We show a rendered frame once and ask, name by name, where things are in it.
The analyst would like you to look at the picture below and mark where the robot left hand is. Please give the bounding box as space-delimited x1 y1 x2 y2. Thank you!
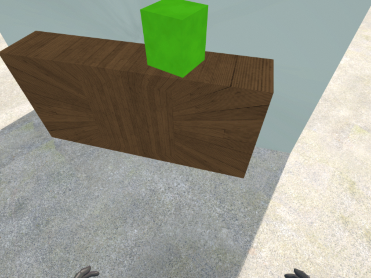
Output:
74 266 100 278

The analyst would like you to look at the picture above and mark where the carton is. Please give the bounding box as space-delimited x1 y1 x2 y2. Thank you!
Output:
140 0 208 78

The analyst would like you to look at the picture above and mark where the pedestal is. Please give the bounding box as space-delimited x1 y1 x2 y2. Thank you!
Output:
0 31 274 178

